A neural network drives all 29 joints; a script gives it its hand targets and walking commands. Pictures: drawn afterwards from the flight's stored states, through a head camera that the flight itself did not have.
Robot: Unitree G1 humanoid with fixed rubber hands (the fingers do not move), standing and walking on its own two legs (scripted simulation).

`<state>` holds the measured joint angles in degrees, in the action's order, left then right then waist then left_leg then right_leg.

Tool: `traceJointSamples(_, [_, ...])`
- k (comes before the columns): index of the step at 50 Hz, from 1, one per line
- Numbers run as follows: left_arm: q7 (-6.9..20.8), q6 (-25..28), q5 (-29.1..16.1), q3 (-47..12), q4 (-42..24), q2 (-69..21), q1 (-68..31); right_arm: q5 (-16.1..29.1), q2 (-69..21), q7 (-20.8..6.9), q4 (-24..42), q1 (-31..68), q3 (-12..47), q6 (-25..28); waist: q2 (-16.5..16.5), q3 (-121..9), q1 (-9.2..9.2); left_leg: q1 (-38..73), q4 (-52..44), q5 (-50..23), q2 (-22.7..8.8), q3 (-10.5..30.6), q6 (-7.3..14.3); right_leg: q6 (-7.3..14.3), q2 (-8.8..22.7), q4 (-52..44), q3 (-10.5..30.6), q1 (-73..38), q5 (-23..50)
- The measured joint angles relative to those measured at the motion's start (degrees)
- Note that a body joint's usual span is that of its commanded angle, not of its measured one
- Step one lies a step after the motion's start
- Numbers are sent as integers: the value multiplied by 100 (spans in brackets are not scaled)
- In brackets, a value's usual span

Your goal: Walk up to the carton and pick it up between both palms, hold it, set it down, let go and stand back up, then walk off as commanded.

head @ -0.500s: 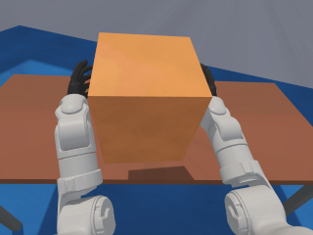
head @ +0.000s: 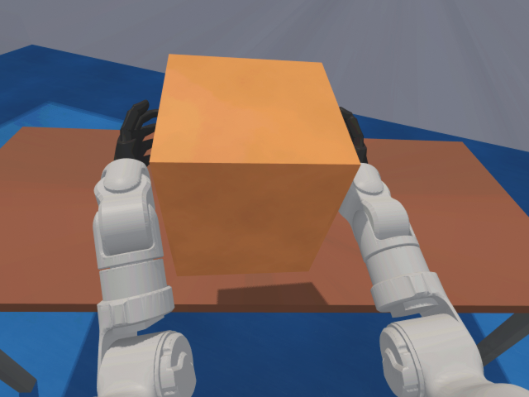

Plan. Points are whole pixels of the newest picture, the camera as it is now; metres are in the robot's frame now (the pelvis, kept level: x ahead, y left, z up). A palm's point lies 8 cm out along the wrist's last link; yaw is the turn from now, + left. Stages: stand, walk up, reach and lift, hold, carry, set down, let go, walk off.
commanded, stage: hold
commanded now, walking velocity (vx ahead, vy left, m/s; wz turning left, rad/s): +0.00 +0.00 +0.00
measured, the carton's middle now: (246, 174) +0.37 +0.01 +0.18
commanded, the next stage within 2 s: none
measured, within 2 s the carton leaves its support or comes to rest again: neither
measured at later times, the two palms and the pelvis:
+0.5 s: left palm (134, 162) +0.36 +0.16 +0.22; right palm (350, 163) +0.36 -0.14 +0.20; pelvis +0.00 +0.00 +0.00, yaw +0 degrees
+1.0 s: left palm (132, 163) +0.35 +0.16 +0.22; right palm (350, 164) +0.36 -0.14 +0.20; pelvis +0.00 +0.00 +0.00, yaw +0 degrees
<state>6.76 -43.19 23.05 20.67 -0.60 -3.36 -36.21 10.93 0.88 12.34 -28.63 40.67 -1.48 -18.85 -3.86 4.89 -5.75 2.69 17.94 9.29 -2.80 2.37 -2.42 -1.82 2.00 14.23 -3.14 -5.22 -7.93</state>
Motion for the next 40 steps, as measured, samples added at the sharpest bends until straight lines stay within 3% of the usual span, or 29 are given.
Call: traceJointSamples(40, [-7, -30, -5, -44, -107, -25, 88, 88, 24, 27, 116, -67, 33, -38, -15, -3, -35, 3, 12, 27, 1, -25, 2, -7, 3, 6, 20, 2, -16])
